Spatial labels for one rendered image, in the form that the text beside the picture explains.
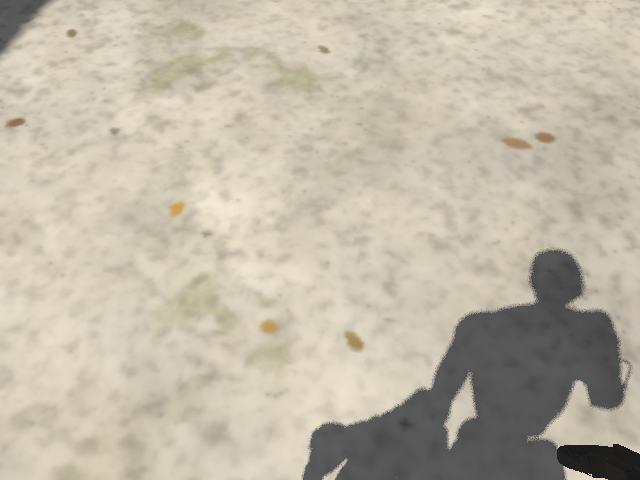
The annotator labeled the robot right hand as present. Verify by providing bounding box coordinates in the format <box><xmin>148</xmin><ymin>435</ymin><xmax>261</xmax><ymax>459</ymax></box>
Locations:
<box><xmin>557</xmin><ymin>444</ymin><xmax>640</xmax><ymax>480</ymax></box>

